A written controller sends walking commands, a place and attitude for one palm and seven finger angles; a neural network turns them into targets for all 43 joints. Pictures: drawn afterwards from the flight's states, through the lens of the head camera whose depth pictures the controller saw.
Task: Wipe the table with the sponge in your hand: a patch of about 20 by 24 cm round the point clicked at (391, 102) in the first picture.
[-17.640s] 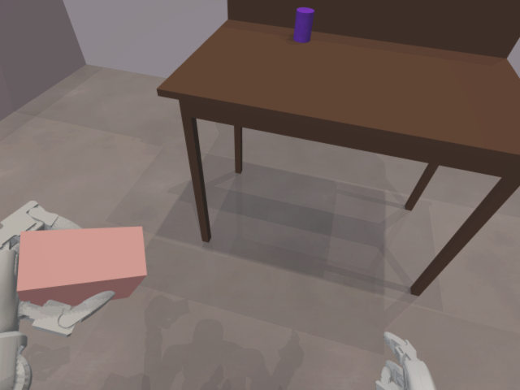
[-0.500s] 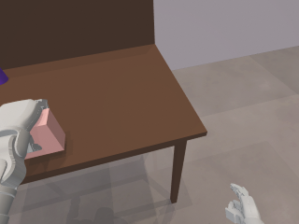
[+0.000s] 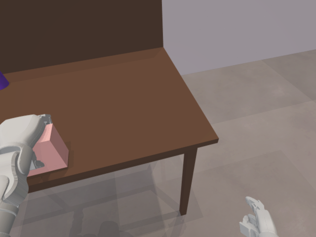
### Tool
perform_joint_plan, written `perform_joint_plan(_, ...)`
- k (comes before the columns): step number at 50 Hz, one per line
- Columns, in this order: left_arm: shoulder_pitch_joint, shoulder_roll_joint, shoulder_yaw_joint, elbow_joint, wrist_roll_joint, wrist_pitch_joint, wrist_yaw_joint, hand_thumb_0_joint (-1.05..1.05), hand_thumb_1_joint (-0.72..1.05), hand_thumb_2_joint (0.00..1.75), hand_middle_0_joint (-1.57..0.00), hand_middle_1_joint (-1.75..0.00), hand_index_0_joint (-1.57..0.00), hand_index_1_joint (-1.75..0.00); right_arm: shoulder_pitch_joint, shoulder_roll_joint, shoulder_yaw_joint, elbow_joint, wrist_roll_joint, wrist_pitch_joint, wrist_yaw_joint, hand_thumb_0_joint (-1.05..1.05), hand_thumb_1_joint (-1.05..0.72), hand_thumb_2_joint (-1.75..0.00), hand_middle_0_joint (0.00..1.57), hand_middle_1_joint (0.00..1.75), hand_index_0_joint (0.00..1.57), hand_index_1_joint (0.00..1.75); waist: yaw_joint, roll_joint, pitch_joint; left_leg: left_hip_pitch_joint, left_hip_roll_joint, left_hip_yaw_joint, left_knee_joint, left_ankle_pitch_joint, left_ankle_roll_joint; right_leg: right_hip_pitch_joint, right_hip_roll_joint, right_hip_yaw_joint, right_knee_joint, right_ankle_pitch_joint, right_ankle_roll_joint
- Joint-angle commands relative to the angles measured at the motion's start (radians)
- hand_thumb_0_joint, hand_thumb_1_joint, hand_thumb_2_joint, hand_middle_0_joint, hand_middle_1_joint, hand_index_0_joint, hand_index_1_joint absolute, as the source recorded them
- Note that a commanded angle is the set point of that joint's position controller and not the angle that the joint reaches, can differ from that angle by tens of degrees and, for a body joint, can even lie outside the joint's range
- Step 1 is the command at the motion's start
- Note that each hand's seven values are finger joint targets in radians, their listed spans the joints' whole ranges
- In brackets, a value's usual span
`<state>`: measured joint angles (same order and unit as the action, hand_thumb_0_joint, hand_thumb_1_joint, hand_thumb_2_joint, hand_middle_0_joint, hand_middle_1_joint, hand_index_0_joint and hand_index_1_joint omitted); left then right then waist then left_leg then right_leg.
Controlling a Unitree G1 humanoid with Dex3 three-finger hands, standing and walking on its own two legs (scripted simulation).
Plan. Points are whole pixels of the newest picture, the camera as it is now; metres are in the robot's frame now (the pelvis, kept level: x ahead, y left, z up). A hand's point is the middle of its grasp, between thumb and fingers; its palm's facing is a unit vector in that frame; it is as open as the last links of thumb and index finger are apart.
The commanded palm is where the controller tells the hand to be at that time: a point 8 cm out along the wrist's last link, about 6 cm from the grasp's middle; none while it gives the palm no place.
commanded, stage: lower the sponge onto the table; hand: left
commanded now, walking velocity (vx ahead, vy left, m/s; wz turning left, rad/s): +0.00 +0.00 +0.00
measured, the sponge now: (40, 155) +0.25 +0.36 +0.07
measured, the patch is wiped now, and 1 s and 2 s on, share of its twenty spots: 0.00 0.25 0.45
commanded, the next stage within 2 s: wipe forward along the first lane in 0.30 s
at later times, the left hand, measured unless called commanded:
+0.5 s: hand (39, 141) +0.28 +0.36 +0.10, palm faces -0.03 +0.00 -1.00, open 9.9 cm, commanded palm +0.26 +0.37 +0.16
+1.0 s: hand (39, 127) +0.32 +0.39 +0.10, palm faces -0.10 +0.03 -0.99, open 9.8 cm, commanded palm +0.31 +0.39 +0.14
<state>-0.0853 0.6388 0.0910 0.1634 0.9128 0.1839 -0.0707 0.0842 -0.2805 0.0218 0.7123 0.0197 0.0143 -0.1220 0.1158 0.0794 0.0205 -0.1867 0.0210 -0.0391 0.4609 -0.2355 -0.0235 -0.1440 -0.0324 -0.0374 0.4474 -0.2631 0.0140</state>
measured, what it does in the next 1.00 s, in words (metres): stands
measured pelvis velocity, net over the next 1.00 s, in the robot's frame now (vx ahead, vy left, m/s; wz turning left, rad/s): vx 0.00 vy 0.00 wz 0.00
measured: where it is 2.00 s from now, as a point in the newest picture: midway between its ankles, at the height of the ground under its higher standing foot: outside the picture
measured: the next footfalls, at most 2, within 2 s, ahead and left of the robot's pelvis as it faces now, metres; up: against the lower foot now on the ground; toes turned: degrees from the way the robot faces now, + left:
none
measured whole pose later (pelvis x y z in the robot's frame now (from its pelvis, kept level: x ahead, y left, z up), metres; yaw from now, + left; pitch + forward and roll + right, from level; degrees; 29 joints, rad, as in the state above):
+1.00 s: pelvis +0.00 +0.00 -0.01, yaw +0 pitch +3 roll -1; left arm -0.40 0.70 0.13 0.64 1.00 0.02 -0.02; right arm 0.17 -0.29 -0.01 0.76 0.03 0.04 -0.12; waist 0.07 0.06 -0.02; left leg -0.33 0.03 -0.04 0.53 -0.25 -0.02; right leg -0.29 -0.03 -0.04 0.51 -0.28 0.01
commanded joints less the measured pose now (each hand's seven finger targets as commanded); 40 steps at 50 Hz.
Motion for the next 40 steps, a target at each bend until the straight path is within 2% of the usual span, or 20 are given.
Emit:
perform_joint_plan(1,-0.334,0.319,0.153,-0.157,0.024,-0.029,0.06,0.0,0.1,1.3,-1.2,-1.6,-1.2,-1.6,-0.147,-0.119,-0.042,-0.143,-0.003,-0.051,-0.015,0.0,-0.9,-0.9,0.2,0.3,0.2,0.3,-0.015,0.017,-0.208,0.033,-0.082,0.071,-0.059,0.193,0.047,0.046,0.069,-0.015,-0.062,0.158,-0.054)
perform_joint_plan(3,-0.368,0.353,0.177,-0.157,0.032,-0.036,0.067,0.0,0.1,1.3,-1.2,-1.6,-1.2,-1.6,-0.155,-0.119,-0.038,-0.146,-0.001,-0.052,-0.017,0.0,-0.9,-0.9,0.2,0.3,0.2,0.3,-0.016,0.033,-0.228,0.041,-0.08,0.068,-0.053,0.194,0.046,0.045,0.075,-0.005,-0.065,0.153,-0.059)
perform_joint_plan(4,-0.369,0.305,0.136,-0.149,0.032,-0.04,0.071,0.0,0.1,1.3,-1.2,-1.6,-1.2,-1.6,-0.151,-0.107,-0.035,-0.146,-0.003,-0.056,-0.016,0.0,-0.9,-0.9,0.2,0.3,0.2,0.3,-0.019,0.02,-0.231,0.034,-0.083,0.074,-0.052,0.197,0.047,0.045,0.068,-0.016,-0.056,0.151,-0.053)
perform_joint_plan(5,-0.352,0.301,0.14,-0.121,0.028,-0.041,0.076,0.0,0.1,1.3,-1.2,-1.6,-1.2,-1.6,-0.139,-0.111,-0.041,-0.133,-0.003,-0.053,-0.017,0.0,-0.9,-0.9,0.2,0.3,0.2,0.3,-0.022,0.019,-0.215,0.03,-0.081,0.074,-0.054,0.199,0.047,0.04,0.072,-0.017,-0.058,0.157,-0.055)
perform_joint_plan(8,-0.343,0.357,0.189,-0.105,0.039,-0.038,0.087,0.0,0.1,1.3,-1.2,-1.6,-1.2,-1.6,-0.141,-0.121,-0.044,-0.141,-0.004,-0.05,-0.015,0.0,-0.9,-0.9,0.2,0.3,0.2,0.3,-0.006,0.021,-0.245,0.029,-0.078,0.067,-0.05,0.215,0.046,0.061,0.074,-0.006,-0.052,0.183,-0.06)
perform_joint_plan(10,-0.302,0.297,0.151,-0.068,0.029,-0.032,0.086,0.0,0.1,1.3,-1.2,-1.6,-1.2,-1.6,-0.131,-0.114,-0.044,-0.132,-0.002,-0.046,-0.01,0.0,-0.9,-0.9,0.2,0.3,0.2,0.3,-0.011,0.007,-0.218,0.01,-0.077,0.075,-0.053,0.217,0.045,0.06,0.069,-0.018,-0.047,0.19,-0.054)
perform_joint_plan(13,-0.295,0.347,0.191,-0.112,0.036,-0.026,0.087,0.0,0.1,1.3,-1.2,-1.6,-1.2,-1.6,-0.143,-0.124,-0.049,-0.145,-0.003,-0.042,-0.007,0.0,-0.9,-0.9,0.2,0.3,0.2,0.3,-0.001,0.039,-0.265,0.024,-0.076,0.07,-0.044,0.245,0.043,0.08,0.072,-0.005,-0.038,0.223,-0.059)
perform_joint_plan(14,-0.28,0.286,0.143,-0.081,0.032,-0.019,0.085,0.0,0.1,1.3,-1.2,-1.6,-1.2,-1.6,-0.142,-0.112,-0.042,-0.143,-0.002,-0.043,-0.006,0.0,-0.9,-0.9,0.2,0.3,0.2,0.3,-0.012,0.009,-0.228,0.006,-0.077,0.075,-0.046,0.234,0.045,0.064,0.069,-0.02,-0.037,0.207,-0.053)
perform_joint_plan(15,-0.275,0.289,0.15,-0.081,0.029,-0.021,0.085,0.0,0.1,1.3,-1.2,-1.6,-1.2,-1.6,-0.134,-0.119,-0.049,-0.132,-0.001,-0.041,-0.005,0.0,-0.9,-0.9,0.2,0.3,0.2,0.3,-0.017,0.006,-0.218,0.004,-0.073,0.075,-0.047,0.226,0.044,0.053,0.073,-0.019,-0.041,0.202,-0.053)
perform_joint_plan(18,-0.224,0.324,0.189,-0.118,0.029,-0.016,0.083,0.0,0.1,1.3,-1.2,-1.6,-1.2,-1.6,-0.145,-0.126,-0.052,-0.15,-0.003,-0.039,-0.003,0.0,-0.9,-0.9,0.2,0.3,0.2,0.3,0.004,0.011,-0.246,0.015,-0.074,0.068,-0.038,0.259,0.047,0.075,0.075,-0.008,-0.031,0.238,-0.058)
perform_joint_plan(20,-0.202,0.271,0.153,-0.075,0.022,-0.012,0.084,0.0,0.1,1.3,-1.2,-1.6,-1.2,-1.6,-0.129,-0.121,-0.053,-0.136,-0.002,-0.041,-0.002,0.0,-0.9,-0.9,0.2,0.3,0.2,0.3,-0.013,-0.032,-0.208,-0.004,-0.072,0.073,-0.038,0.25,0.049,0.057,0.072,-0.021,-0.03,0.233,-0.051)
perform_joint_plan(23,-0.265,0.327,0.182,-0.087,0.035,-0.01,0.085,0.0,0.1,1.3,-1.2,-1.6,-1.2,-1.6,-0.138,-0.131,-0.052,-0.138,-0.002,-0.037,-0.006,0.0,-0.9,-0.9,0.2,0.3,0.2,0.3,-0.011,-0.005,-0.222,0.003,-0.074,0.071,-0.034,0.238,0.046,0.048,0.076,-0.009,-0.033,0.221,-0.055)
perform_joint_plan(24,-0.302,0.323,0.168,-0.057,0.047,-0.012,0.09,0.0,0.1,1.3,-1.2,-1.6,-1.2,-1.6,-0.126,-0.129,-0.05,-0.126,-0.001,-0.038,-0.008,0.0,-0.9,-0.9,0.2,0.3,0.2,0.3,-0.025,-0.016,-0.217,-0.009,-0.076,0.075,-0.032,0.238,0.046,0.034,0.073,-0.018,-0.028,0.212,-0.053)
perform_joint_plan(25,-0.296,0.274,0.126,-0.009,0.046,-0.008,0.087,0.0,0.1,1.3,-1.2,-1.6,-1.2,-1.6,-0.119,-0.125,-0.051,-0.117,0.0,-0.037,-0.011,0.0,-0.9,-0.9,0.2,0.3,0.2,0.3,-0.032,-0.017,-0.183,-0.017,-0.077,0.077,-0.035,0.22,0.047,0.016,0.074,-0.022,-0.034,0.197,-0.052)
perform_joint_plan(28,-0.348,0.338,0.162,0.025,0.066,-0.016,0.08,0.0,0.1,1.3,-1.2,-1.6,-1.2,-1.6,-0.111,-0.138,-0.054,-0.114,0.0,-0.034,-0.013,0.0,-0.9,-0.9,0.2,0.3,0.2,0.3,-0.025,-0.02,-0.208,-0.013,-0.076,0.071,-0.034,0.211,0.046,0.016,0.077,-0.011,-0.039,0.193,-0.058)
perform_joint_plan(30,-0.366,0.296,0.118,0.1,0.071,-0.021,0.073,0.0,0.1,1.3,-1.2,-1.6,-1.2,-1.6,-0.09,-0.133,-0.054,-0.096,0.0,-0.029,-0.015,0.0,-0.9,-0.9,0.2,0.3,0.2,0.3,-0.042,-0.046,-0.189,-0.03,-0.078,0.08,-0.029,0.202,0.048,-0.003,0.074,-0.019,-0.036,0.19,-0.052)
perform_joint_plan(33,-0.388,0.327,0.135,0.095,0.082,-0.041,0.061,0.0,0.1,1.3,-1.2,-1.6,-1.2,-1.6,-0.087,-0.139,-0.059,-0.11,-0.001,-0.027,-0.013,0.0,-0.9,-0.9,0.2,0.3,0.2,0.3,-0.03,-0.019,-0.234,-0.017,-0.078,0.076,-0.02,0.217,0.047,0.011,0.075,-0.009,-0.03,0.211,-0.058)
perform_joint_plan(35,-0.373,0.296,0.114,0.147,0.077,-0.056,0.057,0.0,0.1,1.3,-1.2,-1.6,-1.2,-1.6,-0.065,-0.135,-0.062,-0.101,0.0,-0.024,-0.011,0.0,-0.9,-0.9,0.2,0.3,0.2,0.3,-0.042,-0.056,-0.21,-0.036,-0.078,0.08,-0.013,0.214,0.05,-0.002,0.073,-0.017,-0.025,0.219,-0.052)
perform_joint_plan(38,-0.411,0.354,0.157,0.169,0.08,-0.083,0.058,0.0,0.1,1.3,-1.2,-1.6,-1.2,-1.6,-0.049,-0.146,-0.066,-0.104,0.0,-0.021,-0.011,0.0,-0.9,-0.9,0.2,0.3,0.2,0.3,-0.04,-0.052,-0.229,-0.041,-0.077,0.078,-0.007,0.202,0.049,-0.006,0.074,-0.007,-0.024,0.221,-0.053)
perform_joint_plan(40,-0.428,0.309,0.117,0.223,0.082,-0.099,0.064,0.0,0.1,1.3,-1.2,-1.6,-1.2,-1.6,-0.031,-0.138,-0.066,-0.095,0.004,-0.019,-0.009,0.0,-0.9,-0.9,0.2,0.3,0.2,0.3,-0.058,-0.058,-0.19,-0.068,-0.078,0.082,-0.005,0.181,0.048,-0.037,0.072,-0.017,-0.022,0.197,-0.048)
